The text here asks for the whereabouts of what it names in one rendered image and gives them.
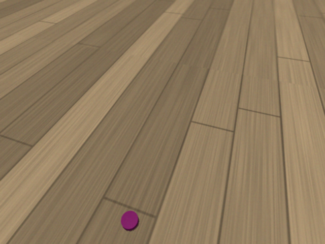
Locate tin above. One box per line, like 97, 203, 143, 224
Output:
121, 210, 139, 231

